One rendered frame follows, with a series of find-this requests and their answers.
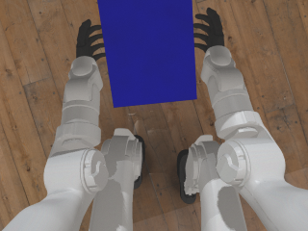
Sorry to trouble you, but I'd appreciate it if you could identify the robot left foot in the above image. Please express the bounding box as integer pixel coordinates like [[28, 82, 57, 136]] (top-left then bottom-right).
[[134, 135, 145, 190]]

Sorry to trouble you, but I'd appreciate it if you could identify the robot right forearm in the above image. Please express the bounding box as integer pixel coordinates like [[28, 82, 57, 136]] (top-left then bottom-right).
[[200, 45, 286, 164]]

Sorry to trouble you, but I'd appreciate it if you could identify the right robot hand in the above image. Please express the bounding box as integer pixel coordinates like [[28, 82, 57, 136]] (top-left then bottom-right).
[[193, 7, 225, 53]]

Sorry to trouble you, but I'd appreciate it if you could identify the robot left forearm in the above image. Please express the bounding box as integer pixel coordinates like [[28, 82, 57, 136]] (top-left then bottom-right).
[[43, 56, 103, 186]]

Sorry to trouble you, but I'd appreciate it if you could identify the robot right upper arm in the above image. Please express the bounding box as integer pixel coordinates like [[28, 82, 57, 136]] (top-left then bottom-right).
[[216, 138, 308, 231]]

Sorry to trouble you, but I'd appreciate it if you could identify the carton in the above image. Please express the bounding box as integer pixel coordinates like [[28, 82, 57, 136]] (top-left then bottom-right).
[[97, 0, 197, 108]]

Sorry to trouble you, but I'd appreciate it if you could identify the robot left thigh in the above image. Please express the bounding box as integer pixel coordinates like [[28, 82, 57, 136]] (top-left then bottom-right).
[[89, 135, 142, 231]]

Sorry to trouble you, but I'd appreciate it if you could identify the robot left upper arm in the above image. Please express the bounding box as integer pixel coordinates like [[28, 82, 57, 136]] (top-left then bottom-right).
[[2, 147, 109, 231]]

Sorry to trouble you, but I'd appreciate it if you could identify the left robot hand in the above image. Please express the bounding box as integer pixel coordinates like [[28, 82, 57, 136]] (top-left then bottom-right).
[[76, 19, 106, 61]]

